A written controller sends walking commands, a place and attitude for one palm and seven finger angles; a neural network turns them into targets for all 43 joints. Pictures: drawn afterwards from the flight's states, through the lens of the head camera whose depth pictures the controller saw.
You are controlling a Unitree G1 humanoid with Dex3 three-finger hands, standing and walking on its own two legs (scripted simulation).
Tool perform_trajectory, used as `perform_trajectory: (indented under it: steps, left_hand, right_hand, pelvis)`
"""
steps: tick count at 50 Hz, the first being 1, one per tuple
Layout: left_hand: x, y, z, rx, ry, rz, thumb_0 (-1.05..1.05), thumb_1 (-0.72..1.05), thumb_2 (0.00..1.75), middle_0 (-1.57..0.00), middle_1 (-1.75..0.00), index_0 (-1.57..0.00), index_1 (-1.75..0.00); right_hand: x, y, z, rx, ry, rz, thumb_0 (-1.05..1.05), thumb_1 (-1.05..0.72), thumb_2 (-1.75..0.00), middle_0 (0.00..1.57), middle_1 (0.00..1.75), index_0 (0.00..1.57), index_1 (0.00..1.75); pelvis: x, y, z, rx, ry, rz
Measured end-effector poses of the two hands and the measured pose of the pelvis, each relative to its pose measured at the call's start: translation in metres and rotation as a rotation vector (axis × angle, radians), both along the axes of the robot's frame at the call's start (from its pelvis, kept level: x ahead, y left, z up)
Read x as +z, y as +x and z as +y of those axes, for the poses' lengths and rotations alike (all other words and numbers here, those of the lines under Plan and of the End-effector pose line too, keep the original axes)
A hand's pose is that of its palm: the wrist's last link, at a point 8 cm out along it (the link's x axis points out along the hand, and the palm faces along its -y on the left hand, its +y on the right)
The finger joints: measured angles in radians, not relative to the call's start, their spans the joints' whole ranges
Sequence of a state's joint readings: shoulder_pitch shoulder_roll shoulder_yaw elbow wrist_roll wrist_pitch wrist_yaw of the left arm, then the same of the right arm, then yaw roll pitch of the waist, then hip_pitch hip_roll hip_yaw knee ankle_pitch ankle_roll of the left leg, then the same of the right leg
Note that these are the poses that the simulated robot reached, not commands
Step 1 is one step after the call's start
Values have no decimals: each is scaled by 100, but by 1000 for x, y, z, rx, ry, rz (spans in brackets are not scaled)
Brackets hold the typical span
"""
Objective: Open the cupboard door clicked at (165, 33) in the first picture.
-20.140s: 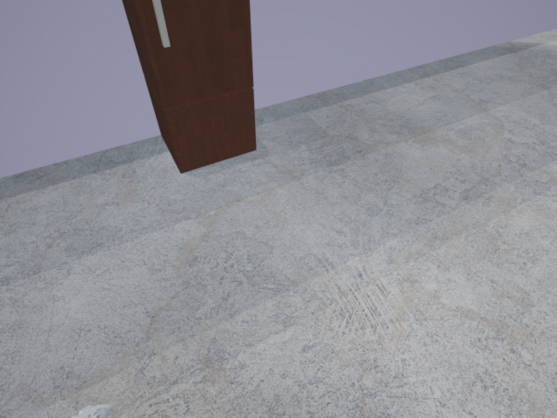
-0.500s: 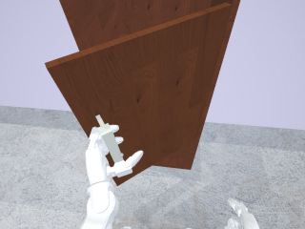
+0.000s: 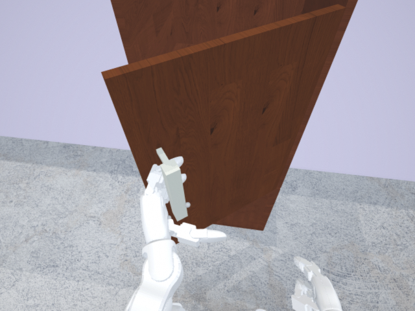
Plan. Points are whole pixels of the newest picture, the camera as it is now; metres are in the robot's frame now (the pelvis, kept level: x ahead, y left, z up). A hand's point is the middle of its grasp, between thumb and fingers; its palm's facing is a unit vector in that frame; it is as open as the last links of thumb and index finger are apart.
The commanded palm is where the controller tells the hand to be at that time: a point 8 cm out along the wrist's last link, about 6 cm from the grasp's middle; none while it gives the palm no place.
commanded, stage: slide the hand sideways off the handle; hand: left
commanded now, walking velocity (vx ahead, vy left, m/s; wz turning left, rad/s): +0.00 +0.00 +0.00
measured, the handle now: (171, 185) +0.33 +0.10 +0.06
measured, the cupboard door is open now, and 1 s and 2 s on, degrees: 38 42 42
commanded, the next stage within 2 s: draw the hand back to the body in 1.22 s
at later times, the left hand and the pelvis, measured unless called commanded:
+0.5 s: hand (185, 232) +0.24 +0.06 +0.07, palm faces -0.17 -0.99 +0.00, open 16.0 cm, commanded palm +0.22 +0.12 +0.06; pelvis +0.00 +0.01 +0.00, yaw -1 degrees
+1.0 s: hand (151, 254) +0.20 +0.11 +0.06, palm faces -0.11 -0.99 -0.06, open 16.1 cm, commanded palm +0.18 +0.18 +0.06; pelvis +0.01 -0.01 -0.01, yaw +0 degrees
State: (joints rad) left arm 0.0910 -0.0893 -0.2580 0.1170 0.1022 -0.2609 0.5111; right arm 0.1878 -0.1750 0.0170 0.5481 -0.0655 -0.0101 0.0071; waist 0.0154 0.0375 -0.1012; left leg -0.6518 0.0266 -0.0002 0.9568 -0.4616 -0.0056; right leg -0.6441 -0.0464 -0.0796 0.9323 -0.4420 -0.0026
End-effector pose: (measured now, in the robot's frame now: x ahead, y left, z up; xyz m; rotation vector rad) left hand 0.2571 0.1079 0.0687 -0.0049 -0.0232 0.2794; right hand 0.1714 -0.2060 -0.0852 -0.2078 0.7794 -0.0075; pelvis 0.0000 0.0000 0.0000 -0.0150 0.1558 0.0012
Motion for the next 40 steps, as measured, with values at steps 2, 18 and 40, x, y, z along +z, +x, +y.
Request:
perform_trajectory:
  steps: [2,18,40]
  left_hand:
    - [0,0,1,0,2,0,-1,-50,30,-46,-73,-44,-72]
    - [2,-17,11,-459,7,22,-1,-51,30,-22,-38,-21,-40]
    - [0,-56,38,-394,52,51,-1,-50,30,-21,-33,-20,-33]
  right_hand:
    - [-1,0,2,2,-1,5,1,-90,-90,20,30,21,30]
    - [13,-13,4,-39,7,-89,1,-90,-90,20,30,21,30]
    - [11,11,-14,-29,5,-124,1,-90,-90,20,30,21,30]
  pelvis:
    - [-1,-1,2,1,-2,0]
    - [0,-3,17,-4,-2,-16]
    - [-9,10,-3,-7,4,14]
